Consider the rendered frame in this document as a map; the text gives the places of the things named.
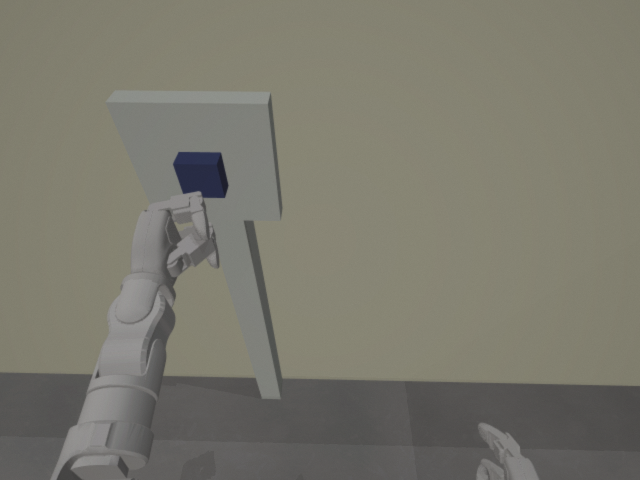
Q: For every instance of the button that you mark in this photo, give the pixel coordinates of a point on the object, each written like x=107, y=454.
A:
x=201, y=171

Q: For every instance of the left robot forearm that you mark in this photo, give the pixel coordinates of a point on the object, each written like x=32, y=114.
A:
x=113, y=436

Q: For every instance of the right robot hand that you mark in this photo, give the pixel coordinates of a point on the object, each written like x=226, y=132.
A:
x=507, y=451

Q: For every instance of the panel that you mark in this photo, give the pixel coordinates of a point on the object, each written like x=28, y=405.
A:
x=154, y=126

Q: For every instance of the left robot hand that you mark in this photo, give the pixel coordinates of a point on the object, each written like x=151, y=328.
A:
x=156, y=237

